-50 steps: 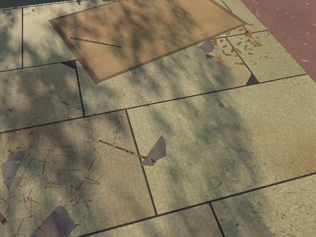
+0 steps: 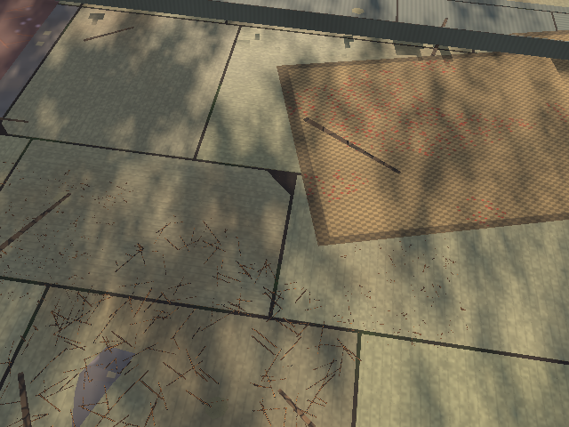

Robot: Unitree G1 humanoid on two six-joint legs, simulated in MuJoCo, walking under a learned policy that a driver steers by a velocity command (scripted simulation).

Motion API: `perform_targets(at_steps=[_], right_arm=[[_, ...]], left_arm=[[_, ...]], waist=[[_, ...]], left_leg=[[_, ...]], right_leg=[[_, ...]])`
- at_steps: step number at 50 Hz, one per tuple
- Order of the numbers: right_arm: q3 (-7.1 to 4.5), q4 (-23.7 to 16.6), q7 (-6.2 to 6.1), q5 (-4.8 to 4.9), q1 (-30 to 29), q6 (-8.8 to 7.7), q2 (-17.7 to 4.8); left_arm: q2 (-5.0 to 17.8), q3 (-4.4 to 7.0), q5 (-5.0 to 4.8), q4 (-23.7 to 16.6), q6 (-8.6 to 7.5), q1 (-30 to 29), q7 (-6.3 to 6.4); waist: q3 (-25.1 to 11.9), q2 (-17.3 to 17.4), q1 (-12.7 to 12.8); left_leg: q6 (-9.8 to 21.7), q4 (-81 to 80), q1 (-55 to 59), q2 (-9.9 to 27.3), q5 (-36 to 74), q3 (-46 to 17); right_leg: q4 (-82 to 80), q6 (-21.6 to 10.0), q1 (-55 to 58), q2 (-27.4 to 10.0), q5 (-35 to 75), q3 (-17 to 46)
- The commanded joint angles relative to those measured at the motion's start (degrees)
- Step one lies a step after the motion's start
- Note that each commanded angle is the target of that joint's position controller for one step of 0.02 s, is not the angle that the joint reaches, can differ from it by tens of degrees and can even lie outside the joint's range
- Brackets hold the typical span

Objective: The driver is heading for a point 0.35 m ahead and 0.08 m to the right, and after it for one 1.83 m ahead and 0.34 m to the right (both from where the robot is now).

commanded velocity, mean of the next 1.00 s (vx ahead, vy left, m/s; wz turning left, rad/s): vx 0.22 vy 0.00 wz -0.29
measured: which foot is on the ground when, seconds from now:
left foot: down 0.00-0.34, up 0.36-0.78, down 0.80-1.00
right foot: up 0.00-0.32, down 0.34-0.80, up 0.82-1.00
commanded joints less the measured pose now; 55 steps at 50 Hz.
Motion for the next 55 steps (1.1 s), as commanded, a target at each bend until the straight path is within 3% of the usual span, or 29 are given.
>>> perform_targets(at_steps=[1, 6, 11, 14, 16, 17, 18, 19, 20, 21, 22, 24, 26, 28, 32, 34, 36, 39, 40, 41, 42, 43, 44, 45, 47, 49, 51, 53, 55], right_arm=[[-1.81, -3.5, -1.06, -0.22, -1.9, -1.73, -8.0], [-1.47, -0.7, -1.4, -0.29, 1.2, -2.12, -8.9], [-1.73, 2.6, -1.32, -0.29, 3.8, -1.62, -9.5], [-1.92, 2.4, -2.3, -0.47, 1.1, -0.42, -10.5], [-1.81, 1.2, -3.29, -0.32, -1.2, 0.57, -10.9], [-1.02, -0.2, -3.69, -1.34, -0.1, 0.34, -9.3], [1.02, -1.5, -2.63, -2.89, 8.8, -0.82, -2.3], [0.48, -0.1, -1.72, -1.58, 7.5, -1.68, -8.1], [-0.01, -2.2, -1.34, 0.41, 1.3, -1.95, -9.7], [0.11, -3.1, -1.69, 0.17, -2.6, -1.82, -9.5], [-0.14, -3.6, -2.23, -0.6, -4.7, -1.22, -9.6], [-0.28, -4.1, -2.68, -0.8, -2.6, 0.36, -8.6], [0.28, -3.3, -3.3, -1.02, -0.5, 1.01, -6.5], [0.3, -3.2, -3.82, -1.35, -1.0, 1.36, -6.2], [0.07, -4.2, -3.72, -0.79, -5.7, 2.13, -6.1], [-0.03, -5.1, -3.42, -0.58, -8.2, 1.86, -6.0], [-0.28, -5.5, -3.04, -0.37, -9.3, 1.07, -6.3], [-0.8, -4.2, -2.27, -0.32, -5.5, -0.31, -6.6], [-1.27, -4.4, -2.35, -1.04, -5.2, -0.54, -8.6], [-1.88, -6.0, -2.72, -2.16, -7.6, -0.05, -12.5], [-1.97, -4.7, -2.5, -3.57, -5.7, 0.41, -11.8], [-1.59, -5.0, -2.34, -2.64, -5.4, 0.32, -9.9], [-1.04, -4.8, -2.3, -1.85, -6.3, 0.26, -8.0], [-0.33, -4.9, -2.08, -1.27, -7.8, 0.24, -6.3], [0.74, -4.3, -1.6, -0.69, -10.9, 0.64, -4.3], [-0.47, -3.9, -1.56, -0.21, -9.3, 1.74, -7.2], [-1.7, -3.5, -1.91, 0.03, -5.9, 2.62, -10.5], [-1.99, -3.9, -2.23, 0.74, -6.3, 3.06, -10.9], [-2.07, -4.1, -2.78, 1.6, -6.6, 3.32, -10.4]], left_arm=[[3.6, 0.8, 0.19, -1.9, 0.71, 2.2, -0.05], [2.1, -0.25, -1.05, -3.2, 0.46, -5.9, -1.17], [2.6, -0.43, -1.66, -5.4, 0.22, -10.5, -2.91], [3.8, 0.19, -0.5, -5.4, -0.1, -6.6, -3.98], [7.7, 2.33, -0.05, -2.5, -0.16, 5.6, -3.64], [11.7, 3.31, 0.25, -2.1, 0.07, 12.2, -2.88], [15.8, 3.4, 0.76, -3.4, 0.2, 11.1, -2.62], [10.9, 2.77, -0.08, -3.8, 0.87, 13.2, -2.31], [9.3, 2.37, -0.46, -5.1, 1.52, 9.4, -1.81], [8.0, 2.09, -1.04, -5.6, 2.22, 6.3, -1.38], [7.3, 1.76, -1.08, -6.2, 2.89, 4.2, -0.98], [7.6, 1.83, -0.05, -6.9, 3.6, 2.1, -0.66], [8.4, 2.22, 0.07, -7.1, 3.85, 1.0, -0.37], [9.7, 2.74, -0.25, -7.0, 4.45, 1.5, 0.28], [9.6, 2.82, -1.1, -7.4, 6.55, 0.7, 1.56], [9.5, 2.85, -1.0, -7.6, 7.29, 0.9, 1.84], [9.3, 2.9, -0.9, -7.7, 7.71, 1.5, 1.85], [7.3, 2.09, -1.38, -8.0, 8.05, 0.5, 1.86], [5.3, 1.44, -1.08, -7.7, 8.0, 2.7, 1.85], [2.6, 0.63, 0.19, -7.3, 7.75, 7.8, 1.61], [5.7, 1.42, -0.17, -8.6, 7.17, 5.6, 1.67], [9.5, 2.51, 0.08, -7.6, 6.95, 5.4, 1.8], [9.4, 2.8, -0.3, -6.4, 7.33, 4.7, 1.94], [7.4, 2.41, -0.16, -5.2, 8.1, 5.1, 2.24], [2.9, 0.93, 0.46, -4.7, 8.76, 5.2, 1.98], [1.2, 0.23, 0.16, -5.5, 8.25, 1.5, 1.65], [3.0, 0.88, -0.88, -5.5, 7.91, 0.2, 1.73], [3.7, 1.29, -1.28, -4.5, 7.6, 1.6, 1.88], [4.6, 1.83, -0.9, -3.3, 7.1, 3.5, 1.82]], waist=[[-4.8, 4.4, 1.6], [-1.4, 5.3, -2.4], [1.7, 4.0, -4.1], [-1.5, 5.8, -1.2], [-9.3, 5.9, 5.3], [-15.9, 0.0, 7.5], [-23.7, -14.8, 1.0], [-31.8, -7.0, 5.7], [-24.5, -4.7, 6.4], [-17.6, 0.9, 5.5], [-12.4, 3.4, 4.2], [-9.1, 0.3, 0.6], [-9.2, -1.9, -0.6], [-11.7, -2.3, -0.3], [-11.9, -3.9, 1.1], [-10.3, -5.5, 2.0], [-9.7, -7.0, 2.6], [-10.5, -7.5, 0.4], [-10.9, -4.6, 1.3], [-11.4, 9.3, 5.4], [-9.3, 18.3, 3.6], [-9.1, 13.3, 2.2], [-8.7, 9.2, 2.1], [-8.5, 7.4, 2.8], [-7.8, 8.7, 4.5], [-6.9, 12.7, 2.2], [-7.8, 14.5, 0.3], [-7.8, 14.2, 1.1], [-8.3, 12.6, 2.2]], left_leg=[[10.1, -11.6, 4.7, 15.1, 18.9, -11.2], [6.2, -14.2, 5.8, 13.9, 11.2, -4.6], [5.5, -12.6, 17.0, 18.5, 13.9, -2.8], [2.7, -2.9, 20.0, 17.9, 39.7, 0.5], [-0.7, 14.8, 17.3, 14.1, 51.8, 3.6], [-3.9, 31.9, 5.3, 11.0, 33.3, 5.0], [-8.9, 55.0, -18.6, -1.3, -25.8, 2.8], [-8.9, 61.0, -21.6, 0.5, -27.3, -6.5], [-8.3, 59.7, -25.1, 3.8, -23.5, -6.8], [-8.1, 55.8, -25.8, 6.0, -20.0, -5.1], [-8.5, 52.3, -24.6, 7.2, -17.9, -4.3], [-9.1, 45.9, -18.3, 7.7, -16.2, -3.9], [-10.5, 38.5, -15.6, 6.9, -15.0, -2.5], [-11.5, 33.8, -14.5, 6.1, -10.9, -2.5], [-12.0, 26.0, -12.8, 4.9, -4.1, -3.8], [-11.6, 21.6, -12.5, 4.3, -4.3, -4.4], [-11.0, 17.0, -11.4, 3.6, -6.1, -4.9], [-8.5, 1.5, -2.9, 4.7, 2.1, -3.4], [-6.1, -1.8, 2.8, 10.4, 8.4, -7.4], [-0.2, -1.8, 8.1, 22.2, 23.5, -18.7], [9.0, -3.7, 6.7, 28.1, 28.0, -28.8], [10.8, -3.3, 6.5, 27.6, 26.3, -28.3], [8.6, -2.0, 6.0, 24.0, 24.8, -23.2], [6.3, -1.3, 5.4, 20.9, 23.1, -19.2], [4.0, -1.6, 1.9, 16.4, 22.4, -14.1], [3.5, -0.9, 2.7, 13.2, 22.8, -12.8], [5.0, -0.4, 6.6, 14.5, 21.0, -16.9], [5.1, -0.2, 7.4, 14.8, 18.3, -20.2], [2.9, 0.6, 3.4, 13.6, 14.6, -20.8]], right_leg=[[-6.9, 1.6, -3.5, -1.8, 8.7, -0.6], [-23.1, 0.2, -1.8, -0.2, 25.9, -2.2], [-29.0, -2.9, -7.5, 1.5, 21.6, -1.5], [-30.8, -5.1, -1.1, 5.5, 15.1, -4.7], [-34.0, -7.3, 14.8, 9.8, 18.6, -7.3], [-32.6, -11.2, 31.4, 1.2, 36.0, 4.0], [-30.5, -24.3, 52.8, -15.6, 55.9, 31.2], [-33.4, -25.4, 55.9, -15.4, 49.4, 35.1], [-34.7, -22.8, 50.0, -12.7, 44.8, 27.5], [-36.5, -20.3, 41.5, -9.9, 41.3, 22.4], [-38.6, -19.2, 32.7, -8.1, 39.6, 19.9], [-42.1, -18.6, 21.5, -5.3, 36.8, 17.5], [-42.3, -18.3, 17.0, -3.5, 40.8, 14.5], [-41.2, -17.6, 16.7, -2.8, 40.8, 14.0], [-41.1, -14.1, 15.2, -0.3, 20.6, 16.3], [-41.1, -13.5, 15.5, 0.1, 12.8, 19.0], [-39.4, -13.2, 17.6, -0.3, 13.4, 21.9], [-33.7, -10.7, 20.0, 0.8, 18.5, 22.7], [-30.1, -8.0, 17.1, 3.2, 11.2, 20.8], [-19.4, -4.4, 10.9, 10.6, -10.3, 12.3], [-10.0, -1.4, 2.9, 13.9, -21.8, 6.3], [-0.7, 0.4, 1.8, 11.7, -20.9, 7.6], [2.5, 1.4, 1.9, 11.3, -17.7, 8.2], [2.6, 2.5, 3.2, 10.4, -15.7, 8.3], [-6.1, 4.2, 9.0, 7.4, -12.0, 4.5], [-17.9, 4.9, 12.6, 8.0, -10.8, 0.1], [-24.1, 4.6, 13.5, 9.0, -8.2, -0.2], [-32.3, 3.1, 15.7, 9.4, -3.1, -0.3], [-40.1, 0.5, 22.9, 8.6, 4.6, -0.3]])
